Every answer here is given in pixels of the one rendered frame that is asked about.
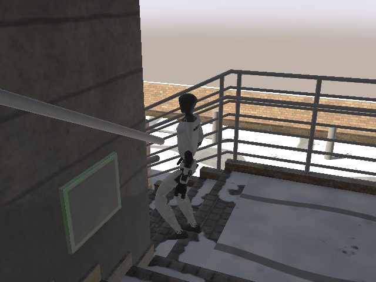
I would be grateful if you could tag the stairs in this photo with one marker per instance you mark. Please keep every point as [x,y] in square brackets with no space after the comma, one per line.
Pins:
[160,229]
[162,269]

